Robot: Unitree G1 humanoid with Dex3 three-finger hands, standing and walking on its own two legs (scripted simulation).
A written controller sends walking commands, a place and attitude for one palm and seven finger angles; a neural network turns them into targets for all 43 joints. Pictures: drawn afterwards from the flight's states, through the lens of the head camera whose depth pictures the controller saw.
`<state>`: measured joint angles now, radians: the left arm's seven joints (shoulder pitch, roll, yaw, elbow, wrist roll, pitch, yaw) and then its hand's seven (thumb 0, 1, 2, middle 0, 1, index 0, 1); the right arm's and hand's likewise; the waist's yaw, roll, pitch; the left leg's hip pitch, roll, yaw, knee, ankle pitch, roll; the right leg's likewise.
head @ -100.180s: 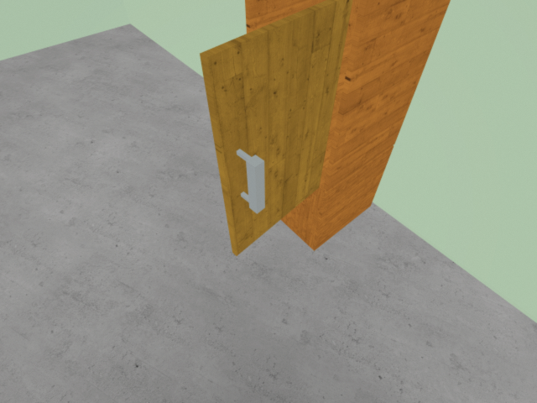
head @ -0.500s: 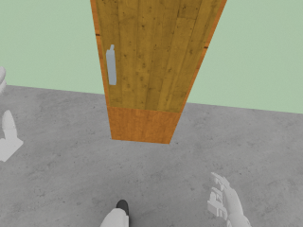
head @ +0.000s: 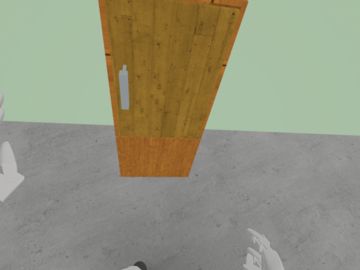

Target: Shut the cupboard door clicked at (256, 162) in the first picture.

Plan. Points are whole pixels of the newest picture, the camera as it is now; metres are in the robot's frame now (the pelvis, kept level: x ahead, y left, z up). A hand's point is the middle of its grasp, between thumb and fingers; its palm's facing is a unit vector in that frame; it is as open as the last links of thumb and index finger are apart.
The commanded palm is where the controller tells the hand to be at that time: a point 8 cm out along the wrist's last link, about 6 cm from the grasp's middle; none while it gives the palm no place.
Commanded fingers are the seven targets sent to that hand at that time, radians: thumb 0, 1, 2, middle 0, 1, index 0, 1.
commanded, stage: stop stepping back and stand still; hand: left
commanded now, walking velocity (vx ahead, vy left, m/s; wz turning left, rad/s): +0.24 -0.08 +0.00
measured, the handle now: (125, 87) +0.70 +0.18 -0.03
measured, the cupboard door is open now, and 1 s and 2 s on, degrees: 0 0 0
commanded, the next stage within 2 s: let the arm hang, fingers relaxed in 0.70 s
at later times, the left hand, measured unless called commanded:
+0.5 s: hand out of the picture +0.24 +0.29 +0.17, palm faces +0.34 -0.84 -0.42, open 7.4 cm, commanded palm +0.17 +0.34 +0.18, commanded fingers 0.00 0.90 0.90 -0.20 -0.30 -0.20 -0.30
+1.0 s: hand out of the picture +0.11 +0.26 -0.13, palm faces +0.02 -0.96 -0.27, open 7.4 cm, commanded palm none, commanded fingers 0.00 0.90 0.90 -0.20 -0.30 -0.20 -0.30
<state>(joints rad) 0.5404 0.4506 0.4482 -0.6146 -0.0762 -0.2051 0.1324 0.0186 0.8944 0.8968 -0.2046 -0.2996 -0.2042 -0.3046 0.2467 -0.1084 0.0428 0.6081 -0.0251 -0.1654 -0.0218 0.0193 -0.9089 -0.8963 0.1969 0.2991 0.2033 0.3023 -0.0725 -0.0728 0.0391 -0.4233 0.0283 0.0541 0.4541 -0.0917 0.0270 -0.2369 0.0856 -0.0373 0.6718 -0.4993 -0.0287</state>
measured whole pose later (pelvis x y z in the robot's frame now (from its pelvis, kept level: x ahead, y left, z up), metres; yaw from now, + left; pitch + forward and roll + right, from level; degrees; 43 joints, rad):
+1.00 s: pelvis -0.01 +0.06 -0.01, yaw +2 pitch -1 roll -1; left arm 0.33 0.23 0.02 0.55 0.03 0.07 -0.01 0.01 0.91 0.90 -0.20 -0.30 -0.20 -0.30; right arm 0.18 -0.29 0.00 0.81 -0.03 0.01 0.01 0.01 -0.91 -0.90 0.20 0.30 0.20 0.30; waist -0.03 0.04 -0.01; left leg -0.43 0.03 0.03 0.65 -0.21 0.02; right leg -0.22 -0.05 -0.09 0.64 -0.40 0.02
